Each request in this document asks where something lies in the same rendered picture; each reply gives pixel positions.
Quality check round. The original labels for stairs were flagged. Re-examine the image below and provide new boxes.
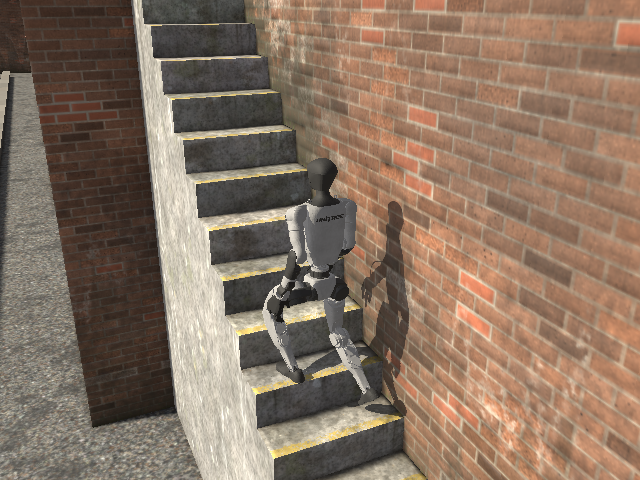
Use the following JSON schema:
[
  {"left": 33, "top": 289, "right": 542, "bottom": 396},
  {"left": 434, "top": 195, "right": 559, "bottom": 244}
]
[{"left": 131, "top": 0, "right": 428, "bottom": 480}]

